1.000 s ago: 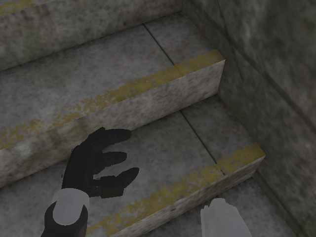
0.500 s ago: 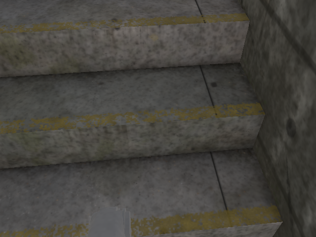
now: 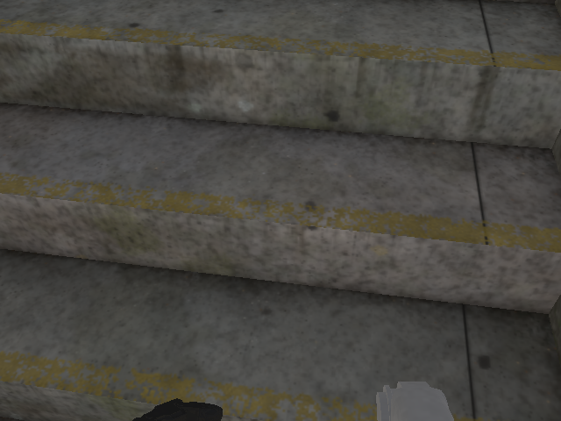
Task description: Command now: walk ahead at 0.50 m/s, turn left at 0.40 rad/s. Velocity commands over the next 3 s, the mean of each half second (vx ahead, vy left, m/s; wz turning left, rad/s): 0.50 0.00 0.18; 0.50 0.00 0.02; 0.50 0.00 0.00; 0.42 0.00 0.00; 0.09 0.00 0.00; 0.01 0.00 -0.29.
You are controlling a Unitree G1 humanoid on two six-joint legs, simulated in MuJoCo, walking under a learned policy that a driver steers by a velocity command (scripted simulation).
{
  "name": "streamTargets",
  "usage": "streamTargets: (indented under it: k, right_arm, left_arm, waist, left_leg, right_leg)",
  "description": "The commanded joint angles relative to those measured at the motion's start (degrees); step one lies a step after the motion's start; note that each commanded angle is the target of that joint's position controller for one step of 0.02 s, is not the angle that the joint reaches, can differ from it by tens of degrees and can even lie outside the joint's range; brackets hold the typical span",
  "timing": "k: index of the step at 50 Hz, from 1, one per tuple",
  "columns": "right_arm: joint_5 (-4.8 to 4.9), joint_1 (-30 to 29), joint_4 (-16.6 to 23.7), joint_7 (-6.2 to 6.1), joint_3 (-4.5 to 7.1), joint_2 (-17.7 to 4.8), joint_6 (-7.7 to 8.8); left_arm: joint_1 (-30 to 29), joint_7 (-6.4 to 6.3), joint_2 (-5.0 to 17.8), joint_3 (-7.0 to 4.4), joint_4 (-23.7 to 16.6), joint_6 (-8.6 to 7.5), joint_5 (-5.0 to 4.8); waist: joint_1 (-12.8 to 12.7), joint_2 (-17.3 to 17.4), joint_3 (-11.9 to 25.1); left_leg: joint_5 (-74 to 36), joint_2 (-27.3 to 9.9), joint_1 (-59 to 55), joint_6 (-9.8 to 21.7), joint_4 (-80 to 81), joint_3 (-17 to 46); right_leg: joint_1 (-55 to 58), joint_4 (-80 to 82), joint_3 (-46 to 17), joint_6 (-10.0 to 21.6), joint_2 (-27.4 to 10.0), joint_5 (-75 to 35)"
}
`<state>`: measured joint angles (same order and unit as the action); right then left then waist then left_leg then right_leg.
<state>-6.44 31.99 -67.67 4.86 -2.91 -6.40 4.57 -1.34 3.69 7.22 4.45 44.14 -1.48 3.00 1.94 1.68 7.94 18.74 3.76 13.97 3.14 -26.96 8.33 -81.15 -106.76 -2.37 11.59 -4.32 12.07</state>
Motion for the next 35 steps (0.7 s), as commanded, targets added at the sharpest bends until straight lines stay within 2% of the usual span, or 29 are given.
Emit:
streamTargets:
  k: [1, 3, 4, 5, 6, 7, 8, 9, 10, 11, 12, 13, 14, 15, 17, 18, 20, 22, 23, 24, 27, 28, 29, 30, 31, 32, 33, 34, 35]
  right_arm:
    - [4.39, -12.2, 9.05, 1.28, 1.19, -12.74, 0.94]
    - [8.5, -7.49, 8.14, 0.4, 2.9, -19.0, 3.14]
    - [8.66, -3.9, 6.49, 0.5, 4.52, -20.3, 3.43]
    - [7.31, -3.13, 4.72, 1.27, 5.62, -19.7, 3.13]
    - [1.97, 4.72, 3.12, 2.34, 4.65, -12.08, 2.34]
    - [1.36, -1.07, 3.25, 3.96, 4.17, -7.32, 0.42]
    - [3.64, -8.98, 5.79, 3.64, 4.54, -6.1, 0.59]
    - [5.91, -16.54, 7.6, 1.78, 5.27, -6.84, 0.7]
    - [4.93, -19.64, 8.95, 0.13, 5.22, -6.16, 1.02]
    - [4.07, -21.55, 10.74, -0.16, 4.36, -5.4, 0.96]
    - [3.26, -22.02, 12.21, -0.68, 3.44, -2.78, 0.33]
    - [3.64, -19.82, 12.32, -1.31, 2.61, -0.81, -0.66]
    - [4.3, -21.02, 14.6, -0.72, 1.42, -0.46, -1.64]
    - [4.89, -21.72, 14.93, -0.71, 0.87, -0.46, -2.05]
    - [5.41, -25.12, 17.17, -0.69, 0.6, -3.9, -2.64]
    - [5.69, -28.01, 17.93, -0.8, 0.13, -3.05, -2.64]
    - [4.28, -31.24, 19.34, -1.87, -0.85, -3.23, -1.98]
    - [4.71, -37.2, 22.89, -1.74, -2.06, -2.78, -1.47]
    - [4.93, -43.79, 26.4, -1.54, -1.94, -4.79, -1.75]
    - [5.49, -47.39, 27.99, -2.1, -1.55, -5.7, -2.27]
    - [4.42, -56.16, 31.11, -1.32, -1.39, -3.8, -4.87]
    - [3.53, -52.77, 29.9, -0.56, -1.67, -1.63, -4.91]
    - [3.79, -53.64, 30.95, 0.19, -1.59, -2.6, -5.28]
    - [3.88, -54.83, 32.73, 1.19, -1.6, -2.35, -5.5]
    - [6.05, -40.24, 27.66, -2.06, -0.86, 2.89, -5.22]
    - [8.6, -35.6, 26.63, -3.12, -0.52, 2.08, -4.88]
    - [8.5, -26.07, 25.62, -4.22, 1.09, -0.93, -4.69]
    - [6.69, -18.24, 23.7, -5.25, 2.83, -4.78, -4.38]
    - [4.82, -14.75, 19.99, -5.8, 5.26, -10.56, -4.44]
  left_arm:
    - [-7.5, 0.78, 2.05, 0.72, -7.37, 0.86, -0.1]
    - [-3.68, 2.03, 8.01, -1.21, -6.13, 1.85, -0.51]
    - [-1.32, 1.79, 10.6, -2.62, -6.2, 1.41, -0.76]
    - [8.72, 0.98, 12.64, -4.37, -2.9, 0.4, -0.53]
    - [23.92, 0.7, 15.67, -5.18, 3.58, 0.68, -0.8]
    - [36.04, -0.51, 18.58, -6.44, 7.92, 1.62, 0.99]
    - [36.24, -1.42, 14.4, -5.2, 9.91, -0.11, 2.01]
    - [31.84, -1.84, 12.69, -5.26, 11.52, -1.67, -0.18]
    - [26.79, -1.64, 7.81, -4.29, 13.01, -2.3, -0.75]
    - [24.24, -1.42, 1.8, -3.12, 15.76, -2.01, 0.01]
    - [21.36, -1.41, -1.48, -2.4, 17.01, -1.6, 0.31]
    - [18.1, -1.69, -3.27, -1.92, 17.55, -1.82, 0.6]
    - [20.12, -1.5, -2.38, -2.14, 18.44, -2.1, 2.51]
    - [18.8, -1.23, -2.45, -1.99, 18.77, -2.63, 3.33]
    - [17.0, -0.28, -0.31, -1.98, 17.6, -3.6, 3.71]
    - [21.1, -0.34, -0.03, -1.78, 18.95, -3.84, 3.98]
    - [26.22, 0.03, 0.76, -1.18, 21.16, -4.45, 4.25]
    - [35.73, -0.84, 2.21, -0.82, 24.61, -4.71, 5.55]
    - [40.03, -0.56, 3.72, -1.01, 25.64, -4.81, 6.17]
    - [43.09, 0.42, 3.01, -0.74, 26.92, -4.8, 6.24]
    - [46.15, 2.43, 1.48, -0.01, 26.45, -4.21, 3.86]
    - [42.3, 2.4, 0.41, 0.13, 23.03, -4.7, 1.51]
    - [40.11, 2.97, 2.05, -0.09, 23.09, -4.92, 0.59]
    - [40.83, 3.29, 6.06, -0.69, 22.4, -5.63, -0.01]
    - [37.35, -5.52, 6.89, -4.1, 19.53, -6.51, -6.26]
    - [41.53, -8.35, 10.87, -4.22, 20.37, -6.75, -5.99]
    - [37.58, -8.89, 14.43, -5.77, 19.36, -7.17, -5.66]
    - [32.94, -8.26, 15.09, -6.6, 17.73, -7.7, -6.54]
    - [34.73, -6.26, 8.42, -6.13, 12.84, -8.79, -6.79]
  waist:
    - [-7.84, 6.76, -4.44]
    - [-7.92, 7.22, 0.82]
    - [-7.69, 9.96, 2.25]
    - [-9.83, 9.49, 6.88]
    - [-7.61, -3.98, 22.26]
    - [-14.0, -17.33, 16.46]
    - [-12.99, -19.67, 2.58]
    - [-11.04, -18.79, -5.62]
    - [-7.29, -11.2, -2.24]
    - [-4.39, -5.51, -2.31]
    - [-1.43, -2.15, -3.62]
    - [0.91, -1.31, -4.28]
    - [1.25, -0.8, -4.17]
    - [2.11, -1.54, -5.43]
    - [2.79, -0.47, -4.82]
    - [1.42, -5.11, -5.33]
    - [-0.01, -3.51, -6.91]
    - [-3.61, -3.51, -7.81]
    - [-5.65, -1.05, -8.15]
    - [-6.82, -3.51, -8.91]
    - [-8.46, -7.91, -9.37]
    - [-6.2, -9.01, -8.1]
    - [-4.15, -8.34, -5.86]
    - [-2.96, -12.01, -4.71]
    - [0.27, 2.0, -3.41]
    - [1.75, 0.19, -0.6]
    - [7.67, -8.19, 2.47]
    - [12.6, -13.64, 7.53]
    - [9.8, -0.33, 9.07]
  left_leg:
    - [-34.25, -14.99, 27.98, 13.98, 23.25, 6.31]
    - [-83.28, -16.07, 9.15, 15.49, 14.53, 3.77]
    - [-97.02, -16.78, -3.18, 14.44, 8.68, 3.74]
    - [-100.49, -13.78, -7.52, 11.49, -3.96, 0.43]
    - [-83.3, -9.0, 8.48, 7.95, -24.65, 1.78]
    - [-22.22, 3.04, 32.45, 5.48, -48.0, 5.11]
    - [-22.97, -0.25, 48.82, 7.37, -69.14, 8.96]
    - [-22.54, -0.8, 54.51, 8.27, -81.27, 5.04]
    - [-20.57, -1.1, 54.19, 10.34, -84.79, 5.26]
    - [-19.15, -0.72, 55.72, 12.57, -89.38, 5.69]
    - [-17.29, -1.39, 57.97, 13.52, -91.84, 4.96]
    - [-14.65, -2.1, 60.97, 13.16, -91.46, 4.17]
    - [-15.88, -3.2, 63.72, 13.25, -92.83, 1.29]
    - [-12.98, -4.12, 66.92, 13.28, -94.52, -0.05]
    - [-13.78, -7.96, 66.68, 12.16, -91.46, -3.83]
    - [-10.59, -7.68, 69.49, 12.24, -101.71, -5.9]
    - [-11.73, -8.87, 77.44, 12.98, -100.64, -4.83]
    - [-10.61, -9.9, 85.62, 13.04, -98.69, -5.79]
    - [-12.34, -11.73, 85.45, 12.85, -87.91, -9.24]
    - [-17.43, -13.32, 84.48, 12.29, -82.73, -9.74]
    - [-17.34, -13.58, 71.55, 10.69, -76.86, -13.64]
    - [-12.62, -12.89, 63.11, 9.76, -72.43, -16.23]
    - [-10.96, -10.07, 49.27, 11.0, -67.11, -20.32]
    - [-8.02, -7.32, 39.31, 9.15, -63.5, -22.96]
    - [15.96, -1.71, 29.85, 6.48, -51.92, -23.43]
    - [22.91, 3.31, 22.53, 6.09, -45.34, -24.2]
    - [20.83, 3.1, 15.34, 7.05, -38.65, -19.85]
    - [17.13, 0.32, 4.21, 8.61, -31.5, -11.91]
    - [21.7, -13.92, -8.63, 14.38, -15.72, 19.92]
  right_leg:
    - [37.33, 12.36, 7.66, -5.63, 0.5, -1.32]
    - [41.65, 27.79, 14.35, -9.25, 7.21, 2.09]
    - [42.17, 40.74, 15.81, -8.12, 9.48, 5.49]
    - [50.76, 50.48, 11.0, -5.92, 9.18, 4.32]
    - [75.66, 55.83, -13.76, 5.76, -0.14, -4.54]
    - [82.61, 80.51, -47.99, 13.77, -10.9, 21.75]
    - [73.24, 85.21, -54.53, 6.63, -11.17, 45.44]
    - [64.38, 83.19, -49.21, 6.69, -10.54, 41.66]
    - [63.74, 80.6, -39.13, 6.16, -9.73, 32.01]
    - [61.08, 78.63, -31.32, 4.83, -7.92, 26.77]
    - [58.25, 79.84, -25.46, 3.44, -6.13, 23.46]
    - [57.32, 80.77, -19.87, 2.19, -4.02, 21.52]
    - [58.5, 82.7, -15.63, 0.89, -4.62, 16.95]
    - [57.19, 83.77, -12.9, 0.76, -3.84, 15.98]
    - [52.71, 86.82, -9.61, 0.66, -3.46, 16.8]
    - [53.65, 88.08, -9.69, 1.63, -3.77, 14.51]
    - [59.93, 87.58, -10.18, 1.5, -3.66, 14.03]
    - [69.91, 88.08, -12.39, 1.63, -6.08, 9.18]
    - [72.2, 91.09, -11.63, 0.83, -6.91, 9.19]
    - [71.23, 93.61, -12.76, 0.79, -7.52, 8.96]
    - [66.97, 102.02, -9.38, 1.15, -10.26, -8.23]
    - [67.25, 100.32, -2.54, 0.25, -8.97, -21.0]
    - [60.72, 99.95, 2.44, 0.94, -7.19, -39.92]
    - [60.7, 97.98, 2.08, 3.12, -8.9, -65.22]
    - [73.19, 93.72, 3.48, -2.12, -10.89, -84.36]
    - [78.33, 84.58, 1.21, -2.59, -13.1, -102.68]
    - [81.37, 73.88, -0.08, -2.24, -15.3, -105.87]
    - [77.55, 59.16, 1.49, -1.61, -13.47, -96.73]
    - [50.31, 38.01, 4.2, -4.06, -1.05, -66.96]
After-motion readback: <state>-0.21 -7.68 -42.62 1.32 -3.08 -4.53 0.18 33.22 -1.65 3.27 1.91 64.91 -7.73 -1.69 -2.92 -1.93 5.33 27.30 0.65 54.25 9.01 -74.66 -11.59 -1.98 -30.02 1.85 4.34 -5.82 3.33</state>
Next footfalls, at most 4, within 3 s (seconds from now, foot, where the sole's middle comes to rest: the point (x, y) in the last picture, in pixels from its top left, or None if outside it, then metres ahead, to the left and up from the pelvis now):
0.08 right None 0.22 -0.16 -0.60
0.66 left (253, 349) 0.56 0.07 -0.42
1.14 right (350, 181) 0.81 -0.13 -0.24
1.62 left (212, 17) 1.16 0.14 -0.06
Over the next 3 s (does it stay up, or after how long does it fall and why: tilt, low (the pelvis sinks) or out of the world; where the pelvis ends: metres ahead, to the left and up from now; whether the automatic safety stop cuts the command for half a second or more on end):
stays up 1.36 0.10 0.89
